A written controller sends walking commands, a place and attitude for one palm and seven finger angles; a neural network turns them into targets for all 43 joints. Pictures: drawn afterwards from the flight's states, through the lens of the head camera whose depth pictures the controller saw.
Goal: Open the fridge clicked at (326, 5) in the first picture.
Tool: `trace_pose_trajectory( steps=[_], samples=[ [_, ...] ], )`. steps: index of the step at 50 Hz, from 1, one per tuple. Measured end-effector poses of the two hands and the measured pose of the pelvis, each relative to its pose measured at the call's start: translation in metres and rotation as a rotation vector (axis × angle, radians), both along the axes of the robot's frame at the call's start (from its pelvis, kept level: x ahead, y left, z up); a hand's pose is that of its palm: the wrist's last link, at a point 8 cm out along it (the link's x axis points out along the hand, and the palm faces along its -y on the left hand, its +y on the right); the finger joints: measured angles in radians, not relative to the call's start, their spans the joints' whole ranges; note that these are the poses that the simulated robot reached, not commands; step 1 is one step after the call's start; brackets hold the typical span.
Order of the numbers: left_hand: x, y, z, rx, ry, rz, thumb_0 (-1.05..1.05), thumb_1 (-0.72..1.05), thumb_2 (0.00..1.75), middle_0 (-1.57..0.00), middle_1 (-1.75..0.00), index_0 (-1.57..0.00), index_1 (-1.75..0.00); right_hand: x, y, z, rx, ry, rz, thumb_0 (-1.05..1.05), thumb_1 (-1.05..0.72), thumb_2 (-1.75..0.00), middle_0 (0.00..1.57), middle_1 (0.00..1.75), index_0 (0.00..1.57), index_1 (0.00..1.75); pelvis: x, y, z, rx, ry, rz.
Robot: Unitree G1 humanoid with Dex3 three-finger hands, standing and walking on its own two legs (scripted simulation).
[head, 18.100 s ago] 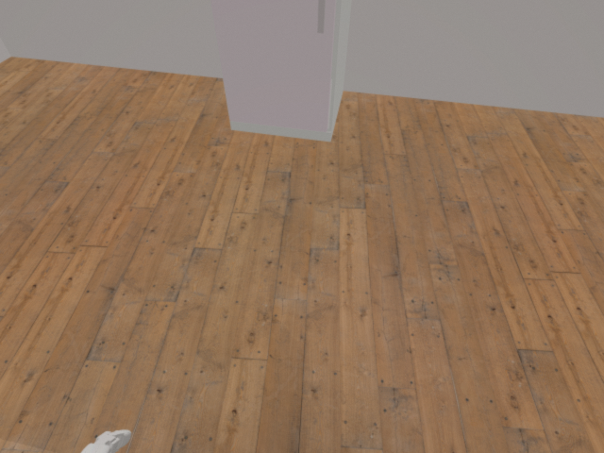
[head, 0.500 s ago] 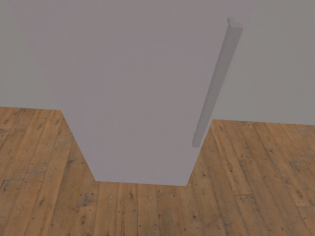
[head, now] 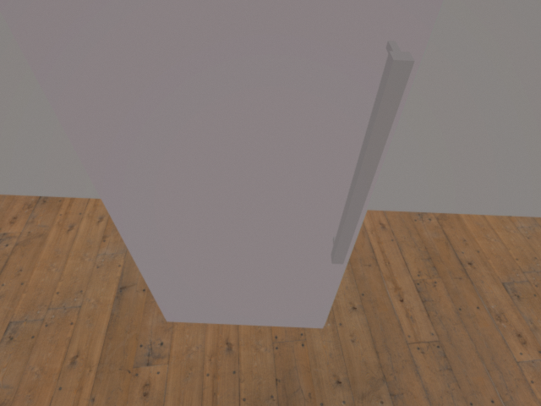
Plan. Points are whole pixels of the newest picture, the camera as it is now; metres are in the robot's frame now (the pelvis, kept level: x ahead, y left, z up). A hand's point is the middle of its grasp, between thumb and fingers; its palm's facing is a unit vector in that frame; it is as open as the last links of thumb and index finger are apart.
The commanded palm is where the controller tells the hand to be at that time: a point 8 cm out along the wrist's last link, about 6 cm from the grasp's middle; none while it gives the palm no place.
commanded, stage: come to a stop and stand still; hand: right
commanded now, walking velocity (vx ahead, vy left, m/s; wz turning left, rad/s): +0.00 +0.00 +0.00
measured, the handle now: (357, 179) +0.48 -0.12 +0.08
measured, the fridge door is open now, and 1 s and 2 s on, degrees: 0 0 0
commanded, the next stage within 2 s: look again from close up in 0.16 s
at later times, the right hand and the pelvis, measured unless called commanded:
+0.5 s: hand out of the picture +0.00 -0.17 -0.17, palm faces +0.01 +0.98 -0.20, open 7.4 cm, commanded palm none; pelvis +0.00 +0.01 +0.00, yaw +0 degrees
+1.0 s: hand out of the picture -0.01 -0.15 -0.17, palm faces +0.02 +0.98 -0.19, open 7.4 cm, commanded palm none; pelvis +0.00 +0.02 +0.00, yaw -1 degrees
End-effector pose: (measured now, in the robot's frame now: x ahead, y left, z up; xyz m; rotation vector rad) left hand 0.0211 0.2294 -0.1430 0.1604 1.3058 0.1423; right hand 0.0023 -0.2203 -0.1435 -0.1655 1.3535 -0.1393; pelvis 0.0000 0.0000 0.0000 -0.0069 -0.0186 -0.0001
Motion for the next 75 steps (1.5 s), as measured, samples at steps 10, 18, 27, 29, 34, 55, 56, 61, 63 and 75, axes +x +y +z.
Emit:
trace_pose_trajectory(
  steps=[10, 18, 27, 29, 34, 55, 56, 61, 63, 75],
  samples=[
    [0.002, 0.001, 0.002, 0.002, 0.017, 0.0, 0.01, 0.92, 0.9, -0.2, -0.3, -0.2, -0.3, -0.003, 0.005, -0.002, 0.01, 0.02, -0.005, 0.0, -0.91, -0.9, 0.2, 0.3, 0.2, 0.3, 0.003, 0.004, 0.001, 0.002, -0.003, -0.001],
    [-0.004, 0.001, 0.001, -0.002, 0.038, 0.008, 0.01, 0.92, 0.9, -0.2, -0.3, -0.2, -0.3, -0.005, 0.006, -0.001, 0.007, 0.032, -0.005, 0.0, -0.91, -0.9, 0.2, 0.3, 0.2, 0.3, 0.003, 0.005, 0.002, 0.002, -0.003, 0.002],
    [-0.013, 0.0, 0.0, -0.012, 0.06, 0.013, 0.01, 0.92, 0.9, -0.2, -0.3, -0.2, -0.3, -0.006, 0.006, 0.0, 0.001, 0.031, -0.008, 0.0, -0.91, -0.9, 0.2, 0.3, 0.2, 0.3, 0.003, 0.007, 0.002, 0.0, -0.005, -0.001],
    [-0.015, 0.0, 0.0, -0.014, 0.065, 0.013, 0.01, 0.92, 0.9, -0.2, -0.3, -0.2, -0.3, -0.006, 0.007, 0.0, 0.001, 0.03, -0.01, 0.0, -0.91, -0.9, 0.2, 0.3, 0.2, 0.3, 0.003, 0.008, 0.003, 0.0, -0.005, -0.002],
    [-0.018, 0.0, 0.0, -0.017, 0.072, 0.014, 0.01, 0.92, 0.9, -0.2, -0.3, -0.2, -0.3, -0.007, 0.009, 0.001, 0.003, 0.032, -0.013, 0.0, -0.91, -0.9, 0.2, 0.3, 0.2, 0.3, 0.002, 0.009, 0.003, 0.0, -0.003, -0.003],
    [-0.009, 0.011, 0.002, -0.004, 0.031, 0.009, 0.01, 0.92, 0.9, -0.2, -0.3, -0.2, -0.3, -0.004, 0.017, 0.005, 0.011, -0.018, -0.073, 0.01, -0.91, -0.9, 0.2, 0.3, 0.2, 0.3, -0.001, 0.016, 0.002, 0.008, 0.0, -0.016],
    [-0.002, 0.014, 0.005, 0.012, -0.031, 0.004, 0.01, 0.92, 0.9, -0.2, -0.3, -0.2, -0.3, 0.013, 0.01, 0.017, -0.01, -0.125, -0.116, 0.02, -0.92, -0.9, 0.2, 0.3, 0.21, 0.3, -0.002, 0.017, 0.001, 0.005, -0.006, -0.017],
    [0.054, 0.028, 0.021, 0.056, -0.392, -0.046, 0.01, 0.92, 0.9, -0.2, -0.3, -0.2, -0.3, 0.118, -0.011, 0.11, -0.071, -0.834, -0.108, 0.03, -0.9, -0.88, 0.21, 0.33, 0.21, 0.33, -0.011, 0.017, -0.009, 0.003, 0.024, -0.062],
    [0.079, 0.036, 0.028, 0.07, -0.512, -0.07, 0.01, 0.91, 0.9, -0.2, -0.3, -0.2, -0.3, 0.15, -0.008, 0.134, -0.034, -1.067, -0.058, 0.02, -0.87, -0.87, 0.2, 0.35, 0.21, 0.35, -0.017, 0.019, -0.018, 0.004, 0.07, -0.062],
    [0.178, 0.046, 0.051, 0.138, -0.86, -0.202, 0.01, 0.91, 0.9, -0.2, -0.3, -0.2, -0.3, 0.113, -0.003, 0.08, 0.161, -1.231, 0.057, 0.01, -0.59, -0.77, 0.23, 0.5, 0.23, 0.51, -0.03, 0.031, -0.079, 0.023, 0.202, -0.049]
  ],
)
